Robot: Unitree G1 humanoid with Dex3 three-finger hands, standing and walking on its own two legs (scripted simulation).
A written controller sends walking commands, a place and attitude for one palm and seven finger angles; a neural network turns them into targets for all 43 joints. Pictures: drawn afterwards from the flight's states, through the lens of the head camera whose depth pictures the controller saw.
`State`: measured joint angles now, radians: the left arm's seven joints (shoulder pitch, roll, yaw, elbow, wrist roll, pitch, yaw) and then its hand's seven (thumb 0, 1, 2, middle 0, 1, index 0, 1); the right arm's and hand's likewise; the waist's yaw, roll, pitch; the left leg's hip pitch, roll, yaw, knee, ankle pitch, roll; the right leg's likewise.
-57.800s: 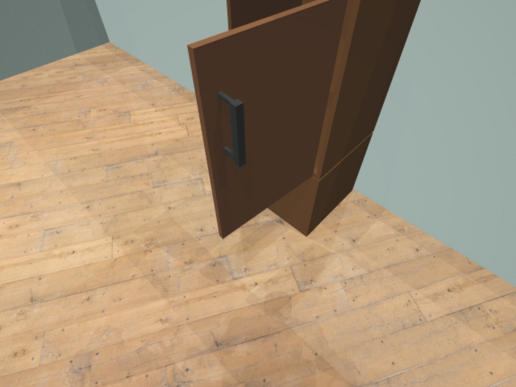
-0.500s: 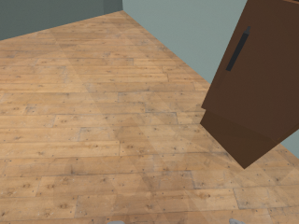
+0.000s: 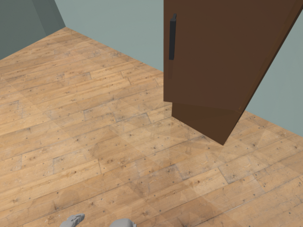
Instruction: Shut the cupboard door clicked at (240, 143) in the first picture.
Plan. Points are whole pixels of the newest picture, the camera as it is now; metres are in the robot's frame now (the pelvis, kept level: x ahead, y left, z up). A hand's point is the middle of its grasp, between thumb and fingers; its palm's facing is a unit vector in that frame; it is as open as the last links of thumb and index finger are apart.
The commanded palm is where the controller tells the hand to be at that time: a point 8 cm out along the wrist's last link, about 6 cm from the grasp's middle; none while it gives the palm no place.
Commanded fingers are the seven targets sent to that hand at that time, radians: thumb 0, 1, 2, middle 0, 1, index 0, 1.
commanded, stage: turn to face it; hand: left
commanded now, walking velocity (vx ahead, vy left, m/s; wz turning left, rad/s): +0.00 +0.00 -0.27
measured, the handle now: (173, 37) +0.75 -0.05 +0.08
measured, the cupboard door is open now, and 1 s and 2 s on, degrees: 26 26 26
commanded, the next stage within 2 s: take the last steps up to it in 0.20 s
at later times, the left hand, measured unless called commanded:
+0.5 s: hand out of the picture +0.12 +0.20 -0.16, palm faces -0.14 -0.97 -0.18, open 7.4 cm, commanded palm none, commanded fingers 0.00 0.90 0.90 -0.20 -0.30 -0.20 -0.30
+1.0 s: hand out of the picture +0.15 +0.09 -0.18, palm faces -0.15 -0.98 -0.12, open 7.4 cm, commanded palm none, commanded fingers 0.00 0.90 0.90 -0.20 -0.30 -0.20 -0.30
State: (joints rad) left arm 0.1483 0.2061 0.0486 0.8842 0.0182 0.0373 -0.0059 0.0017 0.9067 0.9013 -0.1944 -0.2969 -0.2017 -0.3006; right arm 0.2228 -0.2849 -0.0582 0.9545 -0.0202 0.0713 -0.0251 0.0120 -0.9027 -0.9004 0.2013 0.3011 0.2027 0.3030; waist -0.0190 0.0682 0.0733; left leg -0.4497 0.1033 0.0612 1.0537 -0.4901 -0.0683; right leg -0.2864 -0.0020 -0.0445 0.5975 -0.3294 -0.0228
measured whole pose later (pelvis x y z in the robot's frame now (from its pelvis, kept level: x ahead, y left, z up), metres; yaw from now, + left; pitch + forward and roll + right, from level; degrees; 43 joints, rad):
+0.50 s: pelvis +0.03 +0.01 +0.01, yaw -10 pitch +1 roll -2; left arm 0.20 0.23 0.07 0.98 0.02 0.07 -0.04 0.00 0.91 0.90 -0.19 -0.30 -0.20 -0.30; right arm 0.27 -0.17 -0.01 0.97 -0.05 -0.01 -0.03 0.01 -0.90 -0.90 0.20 0.30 0.21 0.30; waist -0.01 -0.01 0.03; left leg -0.20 0.09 0.13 0.46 -0.27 0.00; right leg -0.40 -0.01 -0.04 0.91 -0.44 0.02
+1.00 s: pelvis +0.15 -0.07 +0.00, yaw -11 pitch +0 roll -2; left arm 0.34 0.15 0.03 1.13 0.02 -0.03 0.00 0.00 0.90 0.90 -0.20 -0.30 -0.20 -0.30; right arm 0.19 -0.19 -0.04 0.99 -0.03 -0.02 0.01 0.01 -0.91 -0.90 0.20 0.30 0.20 0.30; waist 0.00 -0.01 0.04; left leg -0.45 0.08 0.12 0.67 -0.25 -0.02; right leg 0.00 0.05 -0.11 0.37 -0.37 -0.04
